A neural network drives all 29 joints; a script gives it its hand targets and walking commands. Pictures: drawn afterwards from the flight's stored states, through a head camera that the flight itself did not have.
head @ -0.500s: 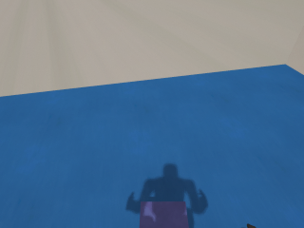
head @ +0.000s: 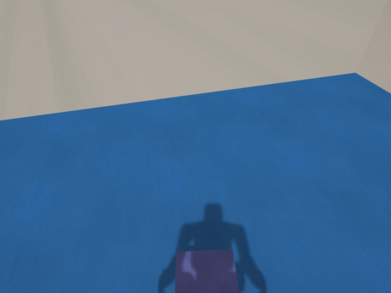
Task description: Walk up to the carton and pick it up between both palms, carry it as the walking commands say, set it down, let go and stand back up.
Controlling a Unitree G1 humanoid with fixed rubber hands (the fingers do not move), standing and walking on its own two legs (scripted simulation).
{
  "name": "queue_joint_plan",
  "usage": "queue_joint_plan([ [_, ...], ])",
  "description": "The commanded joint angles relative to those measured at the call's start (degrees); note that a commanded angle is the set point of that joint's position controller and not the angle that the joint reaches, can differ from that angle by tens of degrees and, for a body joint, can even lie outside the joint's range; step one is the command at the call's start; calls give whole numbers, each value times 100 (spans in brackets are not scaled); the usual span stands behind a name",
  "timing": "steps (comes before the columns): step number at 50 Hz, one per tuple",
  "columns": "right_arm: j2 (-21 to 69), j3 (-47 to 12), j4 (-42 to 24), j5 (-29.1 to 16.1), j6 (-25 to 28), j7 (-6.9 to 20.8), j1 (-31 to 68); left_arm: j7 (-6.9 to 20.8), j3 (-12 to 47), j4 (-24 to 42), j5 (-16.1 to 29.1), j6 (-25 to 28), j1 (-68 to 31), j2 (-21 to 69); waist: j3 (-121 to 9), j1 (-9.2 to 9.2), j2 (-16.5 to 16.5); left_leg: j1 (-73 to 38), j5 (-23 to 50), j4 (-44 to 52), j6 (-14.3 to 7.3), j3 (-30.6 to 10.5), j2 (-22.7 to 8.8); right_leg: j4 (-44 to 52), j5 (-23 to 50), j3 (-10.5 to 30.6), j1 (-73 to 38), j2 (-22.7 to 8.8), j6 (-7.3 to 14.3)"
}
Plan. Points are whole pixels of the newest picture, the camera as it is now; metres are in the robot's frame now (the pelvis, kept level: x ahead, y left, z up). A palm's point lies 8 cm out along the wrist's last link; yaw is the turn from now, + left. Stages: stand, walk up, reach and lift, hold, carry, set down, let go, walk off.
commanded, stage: stand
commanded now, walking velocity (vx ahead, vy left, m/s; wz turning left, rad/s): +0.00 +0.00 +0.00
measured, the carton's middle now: (205, 279) +0.40 +0.00 -0.69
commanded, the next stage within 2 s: none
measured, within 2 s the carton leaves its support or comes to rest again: neither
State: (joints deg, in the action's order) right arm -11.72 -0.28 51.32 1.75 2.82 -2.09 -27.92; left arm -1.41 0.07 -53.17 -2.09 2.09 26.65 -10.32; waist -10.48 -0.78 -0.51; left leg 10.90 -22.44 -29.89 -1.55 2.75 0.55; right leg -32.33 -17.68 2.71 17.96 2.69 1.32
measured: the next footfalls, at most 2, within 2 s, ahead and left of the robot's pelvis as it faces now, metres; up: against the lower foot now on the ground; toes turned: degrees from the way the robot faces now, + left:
none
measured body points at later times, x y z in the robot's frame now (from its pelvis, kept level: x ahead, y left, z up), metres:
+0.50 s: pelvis -0.02 -0.01 +0.00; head -0.05 -0.02 +0.45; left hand -0.05 +0.20 -0.15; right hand -0.07 -0.22 -0.16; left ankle -0.08 +0.10 -0.73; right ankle -0.01 -0.11 -0.73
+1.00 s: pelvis -0.03 -0.01 +0.01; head -0.05 -0.01 +0.46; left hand -0.08 +0.19 -0.16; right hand -0.10 -0.20 -0.16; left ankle -0.08 +0.10 -0.73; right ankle -0.01 -0.11 -0.73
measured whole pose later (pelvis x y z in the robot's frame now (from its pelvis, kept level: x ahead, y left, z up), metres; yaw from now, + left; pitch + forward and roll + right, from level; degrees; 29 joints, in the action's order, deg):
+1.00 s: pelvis -0.03 -0.01 +0.01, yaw +0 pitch -1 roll +0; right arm -5.8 -1.9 64.7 1.5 1.3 -3.1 -26.3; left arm -2.1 0.5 -67.1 -1.0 0.4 22.0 -5.5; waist -2.6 0.0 -0.9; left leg 7.9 -19.0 -27.3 -0.9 2.8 -0.4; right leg -27.8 -13.1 2.7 14.1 3.5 1.9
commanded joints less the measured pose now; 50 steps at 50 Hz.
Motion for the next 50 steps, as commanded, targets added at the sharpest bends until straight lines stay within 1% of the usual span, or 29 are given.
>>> queue_joint_plan([
  [1, -435, 73, -95, -21, 26, -48, -370, -18, -101, 99, 22, 55, 274, -420, 1224, 36, -122, 574, 1456, 608, -156, -766, -587, 506, 1069, 707, 252, -564, 256],
  [5, -540, 89, 14, 62, 4, -73, -345, -35, -124, 3, 22, -6, 149, -415, 1280, 6, 206, 451, 1310, 630, -169, -770, -645, 643, 1000, 738, 321, -529, 229],
  [6, -483, 72, 58, -16, -20, -82, -380, -21, -73, -57, 57, 16, 385, -315, 1213, 87, 3, 406, 1338, 592, -169, -714, -614, 680, 1082, 765, 277, -534, 241],
  [8, -521, 82, 191, 5, -27, -47, -513, -38, -103, -165, 15, -18, 333, -442, 1394, 36, 201, 565, 1083, 676, -148, -673, -550, 678, 1016, 740, 242, -525, 217],
  [9, -318, 36, 221, -7, -11, -49, -500, -7, -120, -188, 37, -9, 323, -532, 1332, 75, 13, 549, 957, 638, -199, -710, -578, 694, 1049, 770, 197, -572, 240],
  [10, -380, 50, 259, 21, -10, -59, -510, -37, -106, -188, 24, 15, 188, -340, 1341, -3, -68, 414, 1154, 636, -173, -672, -556, 694, 1034, 783, 272, -587, 283],
  [12, -285, 18, 282, -17, -21, -81, -409, -16, -126, -234, 40, 11, 109, -375, 1317, 56, -108, 348, 1480, 653, -178, -646, -567, 633, 1178, 706, 247, -523, 266],
  [14, -211, 3, 431, -6, -23, -74, -571, -59, -47, -384, 45, -20, 258, -120, 1253, 34, 211, 310, 1204, 599, -196, -655, -584, 675, 1026, 725, 170, -543, 241],
  [16, -78, -66, 449, -25, -37, -74, -485, -65, -133, -444, 80, -34, 310, -439, 1343, 151, 71, 585, 938, 653, -205, -672, -592, 809, 1250, 745, -59, -597, 249],
  [17, -149, -26, 499, -14, -54, -48, -512, -68, -108, -491, 14, -30, 255, -304, 1325, 87, 49, 650, 810, 668, -121, -582, -469, 773, 1179, 797, -158, -630, 268],
  [19, -310, 16, 552, -28, -84, -80, -490, -97, -84, -576, 67, -75, 175, -246, 1479, 24, 408, 443, 926, 616, -118, -508, -456, 904, 1255, 896, 92, -580, 276],
  [20, -135, -23, 668, -46, -89, -76, -654, -61, -32, -681, 92, -86, 358, -55, 1345, 37, 175, 247, 901, 600, -114, -555, -476, 877, 1083, 879, 116, -550, 257],
  [21, -116, -44, 711, -59, -89, -73, -643, -64, -42, -681, 91, -65, 373, -191, 1343, 86, 214, 310, 946, 627, -124, -608, -496, 887, 1086, 760, 37, -513, 208],
  [23, -141, -36, 798, 7, -114, -103, -717, -98, -23, -680, 54, -59, 182, -66, 1649, -17, -40, 498, 868, 626, -114, -525, -441, 917, 942, 932, 127, -628, 272],
  [25, -163, -15, 881, -47, -121, -93, -766, -94, -104, -737, 79, -56, 147, -338, 1485, -28, 189, 253, 956, 651, -124, -584, -496, 970, 885, 869, 155, -562, 234],
  [30, -60, -58, 1003, 14, -105, -142, -607, -70, -88, -856, 102, -76, -25, -224, 1590, 51, -6, 375, 988, 766, -143, -609, -549, 901, 1043, 762, 24, -515, 260],
  [31, -37, -52, 1003, -29, -105, -103, -568, -79, -92, -936, 78, -116, 12, -211, 1560, 52, 139, 277, 1109, 771, -142, -584, -545, 905, 994, 731, 73, -473, 251],
  [34, 5, -64, 1136, -24, -115, -87, -542, -78, -19, -1073, 76, -85, 191, 109, 1596, 90, -182, 344, 998, 819, -153, -595, -544, 864, 946, 756, -45, -507, 221],
  [35, 167, -95, 1137, -26, -131, -86, -669, -84, -39, -1043, 102, -111, 114, -45, 1655, 49, -33, 420, 955, 823, -149, -555, -544, 900, 1134, 721, -77, -541, 198],
  [38, 100, -83, 1145, -41, -142, -128, -435, -94, -40, -1149, 85, -121, 161, -20, 1513, 154, -122, 244, 928, 752, -141, -512, -497, 988, 983, 824, -110, -523, 245],
  [39, 184, -116, 1176, -35, -157, -125, -498, -110, -36, -1178, 69, -136, -32, -13, 1652, -1, -127, 334, 813, 780, -121, -537, -539, 966, 1004, 815, -52, -539, 235],
  [40, 124, -105, 1184, -36, -127, -117, -599, -101, -18, -1182, 109, -149, -18, 86, 1632, 33, 188, 374, 952, 796, -159, -550, -569, 954, 1241, 679, -148, -524, 206],
  [41, 209, -104, 1251, -73, -125, -99, -608, -102, -53, -1280, 76, -159, 130, -53, 1575, 55, 11, 363, 990, 843, -135, -555, -533, 956, 989, 698, -234, -519, 180],
  [42, 282, -137, 1257, -68, -133, -129, -525, -85, -35, -1282, 121, -139, 103, -21, 1665, 151, 130, 438, 1021, 824, -169, -578, -569, 1016, 1110, 712, -312, -536, 200],
  [44, 78, -85, 1334, -26, -147, -122, -536, -87, 16, -1347, 98, -144, 103, 174, 1799, 88, -18, 468, 915, 810, -148, -525, -501, 985, 1155, 754, -170, -549, 186],
  [45, 63, -78, 1313, -40, -155, -153, -581, -90, -26, -1309, 99, -137, 75, -15, 1734, 105, 377, 369, 882, 838, -181, -601, -547, 1018, 963, 745, -167, -585, 199],
  [46, 61, -84, 1353, -10, -128, -139, -512, -96, -17, -1353, 114, -163, -24, 5, 1763, 61, 129, 222, 825, 816, -178, -543, -528, 1114, 972, 769, -4, -527, 180],
  [49, 247, -109, 1364, -30, -110, -111, -503, -81, -35, -1414, 101, -144, 13, -76, 1717, 52, 48, 170, 958, 854, -168, -583, -558, 1078, 881, 737, 2, -516, 174],
  [50, 363, -131, 1454, -28, -121, -96, -586, -92, -26, -1389, 130, -140, -72, 13, 1829, 28, -198, 275, 973, 901, -154, -560, -532, 1047, 955, 750, -76, -579, 180],
])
